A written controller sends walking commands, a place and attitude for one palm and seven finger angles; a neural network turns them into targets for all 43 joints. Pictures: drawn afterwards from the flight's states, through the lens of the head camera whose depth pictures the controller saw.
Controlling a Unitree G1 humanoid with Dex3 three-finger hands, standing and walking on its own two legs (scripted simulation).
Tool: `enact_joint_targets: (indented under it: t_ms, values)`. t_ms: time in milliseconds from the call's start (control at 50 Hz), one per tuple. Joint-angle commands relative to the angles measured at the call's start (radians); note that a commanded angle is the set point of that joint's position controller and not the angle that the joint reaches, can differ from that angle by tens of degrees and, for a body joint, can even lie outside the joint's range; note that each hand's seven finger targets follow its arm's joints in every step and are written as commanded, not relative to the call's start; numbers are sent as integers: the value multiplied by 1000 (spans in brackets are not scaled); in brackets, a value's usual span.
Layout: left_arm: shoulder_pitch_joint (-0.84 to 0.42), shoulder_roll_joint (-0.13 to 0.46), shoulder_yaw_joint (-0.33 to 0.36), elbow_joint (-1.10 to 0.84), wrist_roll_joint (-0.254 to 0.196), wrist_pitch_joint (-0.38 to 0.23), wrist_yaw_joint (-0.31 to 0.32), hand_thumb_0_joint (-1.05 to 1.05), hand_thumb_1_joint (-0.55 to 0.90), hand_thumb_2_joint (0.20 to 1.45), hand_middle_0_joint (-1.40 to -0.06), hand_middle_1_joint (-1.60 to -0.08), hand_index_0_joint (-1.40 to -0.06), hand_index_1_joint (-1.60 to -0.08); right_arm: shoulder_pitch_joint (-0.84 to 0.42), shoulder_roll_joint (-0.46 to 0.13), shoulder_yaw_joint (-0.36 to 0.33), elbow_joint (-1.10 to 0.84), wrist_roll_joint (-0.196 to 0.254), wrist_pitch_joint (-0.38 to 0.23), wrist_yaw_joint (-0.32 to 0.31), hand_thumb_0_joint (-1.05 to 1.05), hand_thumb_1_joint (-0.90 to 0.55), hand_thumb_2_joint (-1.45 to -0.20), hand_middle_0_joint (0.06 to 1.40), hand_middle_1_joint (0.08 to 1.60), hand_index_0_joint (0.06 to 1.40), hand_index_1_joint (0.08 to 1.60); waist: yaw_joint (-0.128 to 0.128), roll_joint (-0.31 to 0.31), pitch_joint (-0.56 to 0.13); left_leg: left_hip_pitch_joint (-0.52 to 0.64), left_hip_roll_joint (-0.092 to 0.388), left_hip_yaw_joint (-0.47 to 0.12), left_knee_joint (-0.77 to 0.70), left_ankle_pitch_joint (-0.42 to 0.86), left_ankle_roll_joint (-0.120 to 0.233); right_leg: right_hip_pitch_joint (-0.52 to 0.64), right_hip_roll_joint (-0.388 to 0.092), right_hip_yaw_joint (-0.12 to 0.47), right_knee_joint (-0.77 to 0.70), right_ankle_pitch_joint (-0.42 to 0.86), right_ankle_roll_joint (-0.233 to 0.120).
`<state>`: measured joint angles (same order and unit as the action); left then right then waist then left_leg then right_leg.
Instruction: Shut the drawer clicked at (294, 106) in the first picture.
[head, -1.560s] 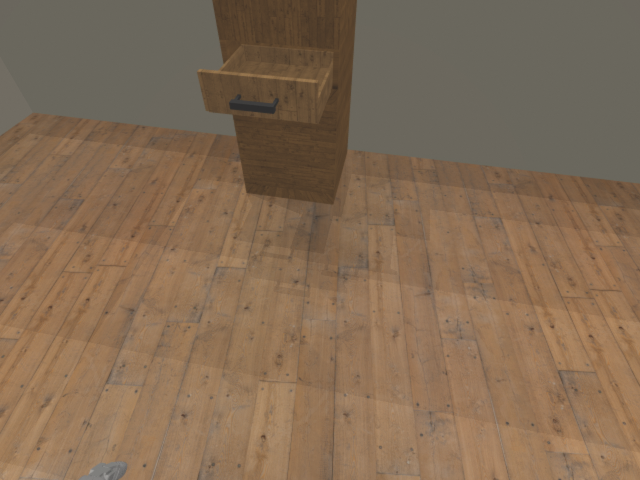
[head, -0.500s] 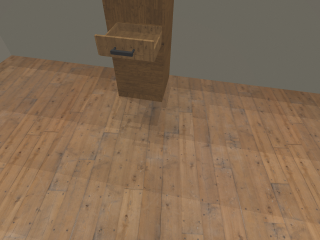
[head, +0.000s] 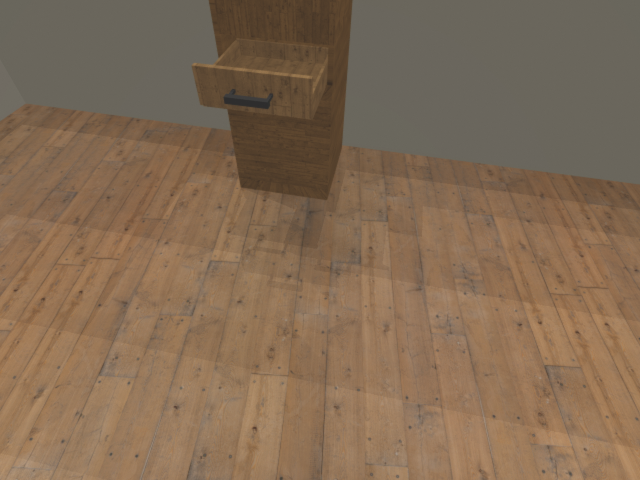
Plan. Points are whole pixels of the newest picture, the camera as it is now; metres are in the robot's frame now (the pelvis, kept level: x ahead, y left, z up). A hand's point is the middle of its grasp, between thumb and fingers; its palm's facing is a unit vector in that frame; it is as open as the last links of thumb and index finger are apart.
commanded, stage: walk to a spot facing it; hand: left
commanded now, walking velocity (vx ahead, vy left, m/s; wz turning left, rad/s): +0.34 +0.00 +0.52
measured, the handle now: (249, 97) +1.19 +0.30 -0.13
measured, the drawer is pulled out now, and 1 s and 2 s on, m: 0.26 0.26 0.26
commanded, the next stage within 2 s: turn to face it in 1.30 s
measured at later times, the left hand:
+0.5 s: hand out of the picture +0.05 +0.27 -0.19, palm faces +0.19 -0.97 -0.16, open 7.4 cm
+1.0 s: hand (173, 339) +0.38 +0.30 -0.18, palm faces +0.26 -0.95 -0.18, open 7.3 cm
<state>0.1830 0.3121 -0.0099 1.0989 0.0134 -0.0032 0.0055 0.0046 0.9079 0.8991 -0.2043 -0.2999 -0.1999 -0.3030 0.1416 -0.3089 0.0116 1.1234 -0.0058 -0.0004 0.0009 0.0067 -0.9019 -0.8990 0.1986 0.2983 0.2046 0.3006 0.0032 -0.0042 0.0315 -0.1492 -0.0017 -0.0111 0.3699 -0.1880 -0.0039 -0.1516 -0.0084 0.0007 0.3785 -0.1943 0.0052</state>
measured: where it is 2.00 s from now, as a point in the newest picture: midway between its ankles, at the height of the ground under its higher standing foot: (275, 373)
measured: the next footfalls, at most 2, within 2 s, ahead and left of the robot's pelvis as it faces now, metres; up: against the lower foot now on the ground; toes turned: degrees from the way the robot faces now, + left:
right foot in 0.94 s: +0.45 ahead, +0.07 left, +0.00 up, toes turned +7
left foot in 1.54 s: +0.58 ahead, +0.30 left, +0.00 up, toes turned +29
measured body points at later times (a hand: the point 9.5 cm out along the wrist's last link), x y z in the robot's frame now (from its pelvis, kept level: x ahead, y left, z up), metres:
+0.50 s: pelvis +0.09 +0.09 -0.01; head +0.10 +0.12 +0.44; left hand +0.04 +0.32 -0.18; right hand +0.09 -0.14 -0.15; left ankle +0.07 +0.14 -0.75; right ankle +0.09 -0.06 -0.66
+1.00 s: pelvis +0.31 +0.10 -0.03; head +0.33 +0.09 +0.42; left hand +0.36 +0.35 -0.17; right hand +0.24 -0.12 -0.19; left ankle +0.11 +0.15 -0.68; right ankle +0.41 +0.07 -0.75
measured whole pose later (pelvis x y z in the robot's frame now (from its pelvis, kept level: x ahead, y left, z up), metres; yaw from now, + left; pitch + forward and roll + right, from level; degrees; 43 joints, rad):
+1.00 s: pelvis +0.31 +0.10 -0.03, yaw +14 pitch -2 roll +0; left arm 0.13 0.14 0.05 1.00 0.02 -0.08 -0.01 0.00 0.91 0.90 -0.20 -0.30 -0.20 -0.30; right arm 0.49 -0.12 -0.03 1.19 0.00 -0.05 -0.03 0.01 -0.90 -0.90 0.20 0.30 0.20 0.30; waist -0.03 0.03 0.07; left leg -0.09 -0.04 0.01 0.99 -0.46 0.06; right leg -0.40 0.01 -0.17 0.67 -0.22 -0.11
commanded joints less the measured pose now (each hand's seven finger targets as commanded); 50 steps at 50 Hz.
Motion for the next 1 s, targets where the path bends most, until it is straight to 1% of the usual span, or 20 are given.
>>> enact_joint_targets:
  t_ms: [0, 60, 100, 120, 160, 220, 280, 300, 320, 340, 400, 480, 620, 780, 820, 880, 900, 920, 940, 980]
  values:
    - [42, 89, 17, -35, -2, -7, 15, 0, 900, 900, -200, -300, -200, -300, 22, -84, -15, -36, -8, -10, -6, 0, -900, -900, 200, 300, 200, 300, 4, -2, -43, -34, 97, -77, -32, -17, 18, 16, -105, 78, -55, -79, -11]
    - [108, 131, 43, -38, 7, 7, 6, 0, 900, 900, -200, -300, -200, -300, 40, -71, -25, -59, -17, 5, 2, 0, -900, -900, 200, 300, 200, 300, 29, -102, 45, -240, 25, -36, 85, -308, 23, 19, -161, 167, -126, -435, -52]
    - [162, 173, 69, -56, 12, 5, 11, 0, 900, 900, -200, -300, -200, -300, 33, -61, -36, -95, -18, 9, 4, 0, -900, -900, 200, 300, 200, 300, 51, -224, 74, -352, 14, 37, 323, -305, 18, 21, -306, 311, -241, -578, -131]
    - [179, 179, 77, -64, 13, -3, 14, 0, 900, 900, -200, -300, -200, -300, 12, -68, -45, -119, -16, 7, 8, 0, -900, -900, 200, 300, 200, 300, 60, -213, 95, -405, 36, 28, 434, -321, 22, 26, -359, 354, -273, -573, -169]
    - [150, 160, 85, -81, 15, -28, 15, 0, 900, 900, -200, -300, -200, -300, 16, -55, -54, -134, -14, -8, 21, 0, -900, -900, 200, 300, 200, 300, 31, -120, 98, -425, 86, 15, 516, -262, 25, 30, -376, 285, -254, -408, -192]
    - [122, 139, 87, -92, 21, -40, 10, 0, 900, 900, -200, -300, -200, -300, 71, 5, -54, -137, -7, -17, 37, 0, -900, -900, 200, 300, 200, 300, 0, -108, 97, -287, 82, 77, 370, -239, 23, -38, -329, 92, -186, -277, -157]
    - [123, 99, 87, -83, 13, -33, 5, 0, 900, 900, -200, -300, -200, -300, 254, 22, -61, -84, -10, -31, 28, 0, -900, -900, 200, 300, 200, 300, -68, -38, 56, 33, 18, 152, 158, -120, 23, -204, -229, -64, 10, -290, -88]
    - [129, 49, 76, -89, 7, -28, -3, 0, 900, 900, -200, -300, -200, -300, 368, -36, -79, -48, -14, -37, 19, 0, -900, -900, 200, 300, 200, 300, -108, 139, 30, 136, 76, 10, 50, -252, 45, -291, -152, -135, 276, -262, -50]
    - [120, -34, 65, -128, 5, -24, -12, 0, 900, 900, -200, -300, -200, -300, 480, -139, -109, -28, -22, -46, 8, 0, -900, -900, 200, 300, 200, 300, -133, 421, 18, 183, 333, -443, -161, -433, 126, -505, -27, -186, 617, -416, 14]
    - [53, -28, 63, -166, 15, -29, -8, 0, 900, 900, -200, -300, -200, -300, 496, -142, -103, -29, -17, -42, -8, 0, -900, -900, 200, 300, 200, 300, -123, 278, 40, 155, 399, -590, -240, -410, 184, -593, -40, -46, 757, -384, -7]
    - [70, -42, 74, -105, 21, -38, -19, 0, 900, 900, -200, -300, -200, -300, 309, -8, -71, -71, -10, -63, -17, 0, -900, -900, 200, 300, 200, 300, -31, 56, 92, -4, 301, -352, -221, -232, 171, -539, -137, 9, 828, -109, -12]
    - [130, -72, 67, -65, 19, -28, -18, 0, 900, 900, -200, -300, -200, -300, 345, 44, -59, -39, -1, -98, -29, 0, -900, -900, 200, 300, 200, 300, -5, 62, 30, 99, 230, -156, -180, 253, 150, -506, -121, -26, 773, -18, 20]
    - [1, -88, 74, -104, 13, -19, -16, 0, 900, 900, -200, -300, -200, -300, 434, 92, -52, 14, 4, -101, -42, 0, -900, -900, 200, 300, 200, 300, -23, 75, 97, 195, 209, -101, -195, 408, 129, -641, -107, -64, 688, 65, 32]
    - [-185, -118, 69, -163, 2, -37, -22, 0, 900, 900, -200, -300, -200, -300, 484, 93, -52, 43, -13, -97, -54, 0, -900, -900, 200, 300, 200, 300, -66, 93, 157, 243, 201, -57, -150, 608, 132, -548, -56, -119, 374, 63, -16]
    - [-153, -105, 71, -162, 3, -42, -18, 0, 900, 900, -200, -300, -200, -300, 478, 76, -55, 49, -13, -94, -54, 0, -900, -900, 200, 300, 200, 300, -46, 91, 135, 229, 204, -44, -73, 835, 130, -418, -8, -146, 305, 9, -49]
    - [128, -65, 87, -86, 11, -55, -7, 0, 900, 900, -200, -300, -200, -300, 398, 23, -70, 28, -8, -90, -54, 0, -900, -900, 200, 300, 200, 300, 81, 74, 4, 175, 201, -16, 219, 952, 115, -93, 40, -149, 221, 7, -89]
    - [277, -28, 102, -47, 17, -64, -3, 0, 900, 900, -200, -300, -200, -300, 366, 23, -71, 10, -3, -90, -47, 0, -900, -900, 200, 300, 200, 300, 147, 34, -61, 34, 162, 6, 424, 777, 99, 128, -4, -93, 170, 54, -114]
    - [371, 60, 120, -32, 26, -71, 10, 0, 900, 900, -200, -300, -200, -300, 417, 84, -65, -9, 11, -92, -34, 0, -900, -900, 200, 300, 200, 300, 156, -177, -180, -218, 25, 37, 773, 235, 71, 362, -270, 271, 97, 40, -218]
    - [383, 101, 126, -20, 4, -66, 8, 0, 900, 900, -200, -300, -200, -300, 427, 96, -61, -21, 10, -92, -31, 0, -900, -900, 200, 300, 200, 300, 107, -201, -211, -375, -65, 5, 1054, -334, 57, 356, -448, 627, -67, 13, -305]
    - [198, 17, 107, -70, -4, -69, 7, 0, 900, 900, -200, -300, -200, -300, 286, 91, -75, -46, -7, -84, -13, 0, -900, -900, 200, 300, 200, 300, 74, -72, 20, -427, 62, -39, 1047, -171, 73, 49, -379, 466, -187, -213, -249]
